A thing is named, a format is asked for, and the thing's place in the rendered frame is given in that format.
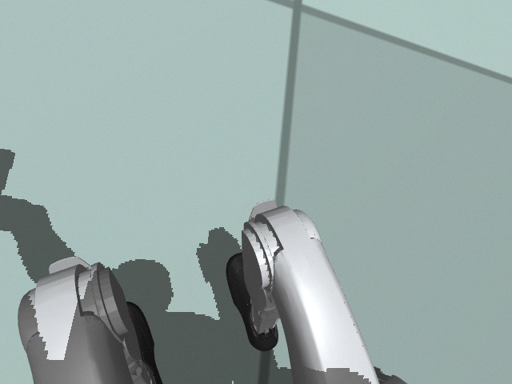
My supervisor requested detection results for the right robot hand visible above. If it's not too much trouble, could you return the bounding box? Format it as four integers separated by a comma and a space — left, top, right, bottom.
374, 366, 407, 384

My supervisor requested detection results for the right robot foot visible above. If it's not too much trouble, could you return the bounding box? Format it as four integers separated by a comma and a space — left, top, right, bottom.
226, 253, 278, 351

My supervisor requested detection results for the left robot foot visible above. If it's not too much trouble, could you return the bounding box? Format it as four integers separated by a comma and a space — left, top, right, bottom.
126, 302, 162, 384

